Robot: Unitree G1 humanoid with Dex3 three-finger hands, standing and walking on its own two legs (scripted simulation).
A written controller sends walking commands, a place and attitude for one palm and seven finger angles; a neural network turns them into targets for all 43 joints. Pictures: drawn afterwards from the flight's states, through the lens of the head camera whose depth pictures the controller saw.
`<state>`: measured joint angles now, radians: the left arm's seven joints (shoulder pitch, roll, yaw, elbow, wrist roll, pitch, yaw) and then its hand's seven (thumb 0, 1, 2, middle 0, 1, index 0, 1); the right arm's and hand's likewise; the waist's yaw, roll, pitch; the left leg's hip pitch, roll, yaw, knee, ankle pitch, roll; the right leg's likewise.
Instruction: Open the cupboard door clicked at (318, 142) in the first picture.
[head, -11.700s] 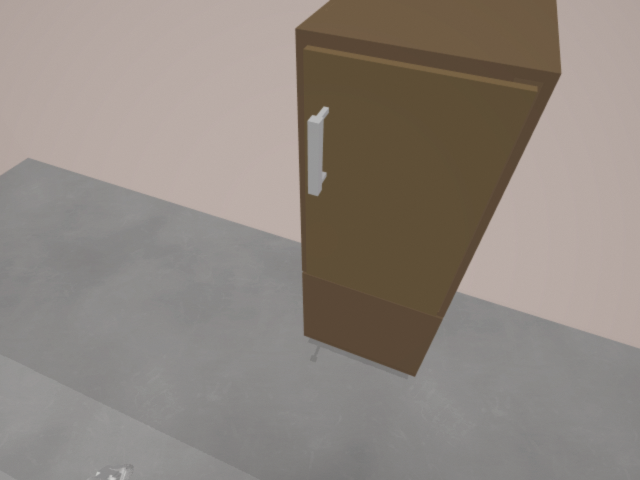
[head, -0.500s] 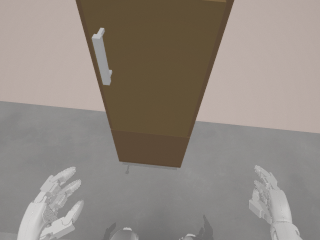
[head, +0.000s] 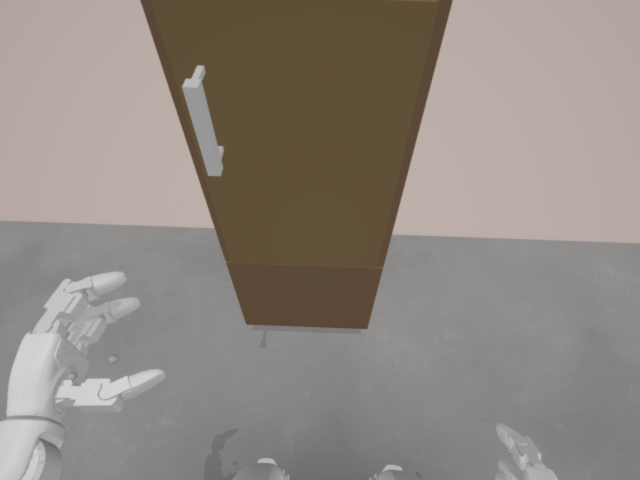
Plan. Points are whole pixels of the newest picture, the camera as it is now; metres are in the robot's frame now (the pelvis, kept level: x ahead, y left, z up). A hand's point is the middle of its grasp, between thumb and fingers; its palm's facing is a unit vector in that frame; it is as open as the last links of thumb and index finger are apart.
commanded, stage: raise the hand with hooked fingers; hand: left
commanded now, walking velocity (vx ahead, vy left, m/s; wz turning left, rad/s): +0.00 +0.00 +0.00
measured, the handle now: (207, 123) +0.59 +0.21 +0.11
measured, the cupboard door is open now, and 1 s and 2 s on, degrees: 0 0 0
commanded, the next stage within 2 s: move the hooked fingers beside the handle in 1.14 s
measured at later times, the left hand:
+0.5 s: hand (77, 293) +0.29 +0.28 +0.11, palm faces +0.04 -1.00 -0.06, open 13.9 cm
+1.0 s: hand (88, 268) +0.31 +0.27 +0.12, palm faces +0.05 -1.00 -0.05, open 14.0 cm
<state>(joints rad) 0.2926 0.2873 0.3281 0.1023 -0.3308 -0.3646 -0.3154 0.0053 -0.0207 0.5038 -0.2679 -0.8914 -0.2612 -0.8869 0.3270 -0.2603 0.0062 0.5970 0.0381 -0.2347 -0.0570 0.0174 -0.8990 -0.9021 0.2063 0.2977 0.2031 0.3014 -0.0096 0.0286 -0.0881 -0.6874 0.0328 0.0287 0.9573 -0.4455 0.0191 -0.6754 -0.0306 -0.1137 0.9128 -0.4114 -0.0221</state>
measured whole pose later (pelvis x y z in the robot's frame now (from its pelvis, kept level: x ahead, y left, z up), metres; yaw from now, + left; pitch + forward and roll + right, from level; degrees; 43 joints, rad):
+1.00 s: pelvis +0.02 +0.00 +0.03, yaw +0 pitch +5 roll -1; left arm -0.07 0.40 0.44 0.40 -0.32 -0.22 -0.47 -0.01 -0.50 0.30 -0.30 -1.20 -0.30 -1.20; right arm 0.29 -0.29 0.04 0.58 0.04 -0.20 -0.08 0.02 -0.90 -0.90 0.20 0.30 0.20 0.30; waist 0.01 0.02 -0.04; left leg -0.45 0.03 0.04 0.73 -0.37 0.01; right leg -0.44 -0.02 -0.10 0.69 -0.33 -0.02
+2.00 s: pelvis +0.01 +0.01 +0.02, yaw -1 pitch +9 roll -2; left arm -0.49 0.49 0.44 0.84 -0.26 -0.28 -0.48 -0.01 -0.50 0.30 -0.30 -1.20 -0.30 -1.20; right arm 0.34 -0.29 0.04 0.62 0.04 -0.10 -0.08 0.01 -0.90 -0.90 0.21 0.30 0.20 0.30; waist -0.04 0.01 -0.06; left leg -0.57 0.03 0.05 0.79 -0.39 0.03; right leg -0.56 -0.02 -0.09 0.73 -0.34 -0.01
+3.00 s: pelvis +0.02 +0.02 +0.01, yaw -3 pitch +20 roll -4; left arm -0.96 0.76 0.51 1.26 -0.10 -0.31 -0.46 -0.01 -0.50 0.30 -0.30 -1.20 -0.30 -1.20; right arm 0.44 -0.29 0.05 0.60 0.00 0.08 -0.04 0.01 -0.90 -0.90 0.21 0.30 0.20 0.30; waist -0.18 0.01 -0.07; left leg -0.83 0.06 0.05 0.91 -0.43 0.04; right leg -0.80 0.01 -0.08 0.79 -0.34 0.00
